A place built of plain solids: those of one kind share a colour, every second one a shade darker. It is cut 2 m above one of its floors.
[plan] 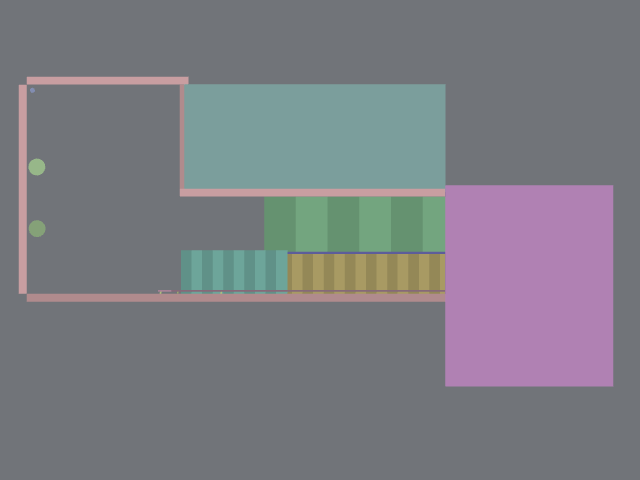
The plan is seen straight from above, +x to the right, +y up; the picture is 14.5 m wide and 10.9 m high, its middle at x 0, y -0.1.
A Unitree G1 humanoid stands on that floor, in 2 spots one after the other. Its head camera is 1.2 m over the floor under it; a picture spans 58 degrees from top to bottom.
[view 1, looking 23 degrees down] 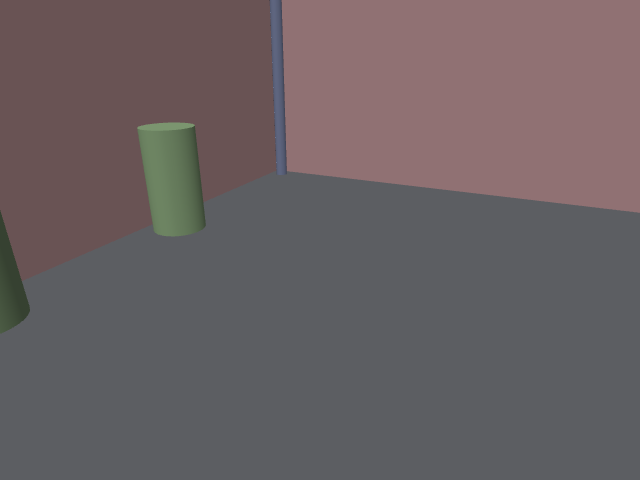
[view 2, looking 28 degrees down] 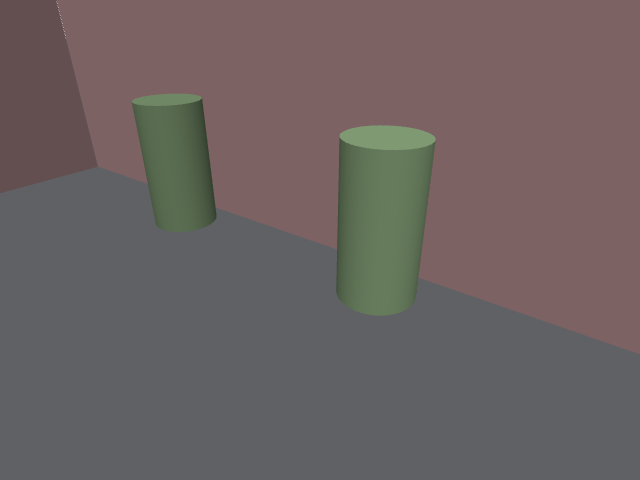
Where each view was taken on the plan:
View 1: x -4.16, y -0.78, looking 115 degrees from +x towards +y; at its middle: ground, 3.07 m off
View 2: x -4.87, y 2.36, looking -144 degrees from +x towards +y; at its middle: wall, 2.51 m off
